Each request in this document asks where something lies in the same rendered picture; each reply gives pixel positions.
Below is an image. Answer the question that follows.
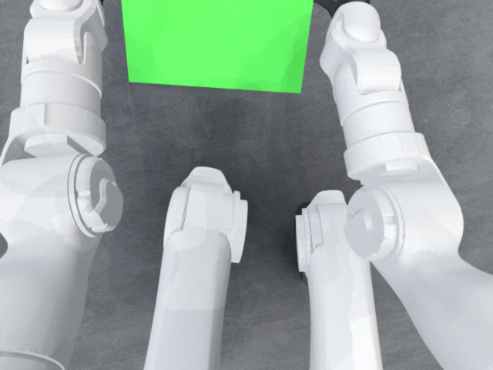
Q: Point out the robot right hand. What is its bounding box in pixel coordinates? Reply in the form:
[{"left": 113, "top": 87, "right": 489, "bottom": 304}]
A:
[{"left": 314, "top": 0, "right": 370, "bottom": 18}]

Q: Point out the carton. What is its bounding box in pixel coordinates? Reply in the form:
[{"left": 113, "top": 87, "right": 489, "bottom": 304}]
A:
[{"left": 121, "top": 0, "right": 314, "bottom": 93}]

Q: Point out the left robot upper arm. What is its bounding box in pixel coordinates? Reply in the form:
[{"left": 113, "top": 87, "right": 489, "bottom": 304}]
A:
[{"left": 0, "top": 153, "right": 123, "bottom": 370}]

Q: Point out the robot shin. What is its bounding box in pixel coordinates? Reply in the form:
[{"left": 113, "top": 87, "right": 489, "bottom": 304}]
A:
[
  {"left": 304, "top": 190, "right": 347, "bottom": 274},
  {"left": 163, "top": 166, "right": 232, "bottom": 249}
]

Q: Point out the left robot shin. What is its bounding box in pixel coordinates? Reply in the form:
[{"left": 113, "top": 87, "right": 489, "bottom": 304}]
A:
[{"left": 163, "top": 166, "right": 232, "bottom": 249}]

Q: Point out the robot right forearm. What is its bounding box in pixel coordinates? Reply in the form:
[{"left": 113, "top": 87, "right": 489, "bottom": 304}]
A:
[{"left": 320, "top": 2, "right": 464, "bottom": 223}]

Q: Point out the robot left forearm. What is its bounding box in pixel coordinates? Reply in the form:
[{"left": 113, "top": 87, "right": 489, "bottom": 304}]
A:
[{"left": 0, "top": 0, "right": 108, "bottom": 168}]

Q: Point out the right robot shin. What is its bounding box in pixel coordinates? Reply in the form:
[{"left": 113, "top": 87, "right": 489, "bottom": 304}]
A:
[{"left": 304, "top": 190, "right": 347, "bottom": 274}]

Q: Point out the right robot upper arm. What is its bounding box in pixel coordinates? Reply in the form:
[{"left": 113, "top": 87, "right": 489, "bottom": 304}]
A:
[{"left": 344, "top": 180, "right": 493, "bottom": 370}]

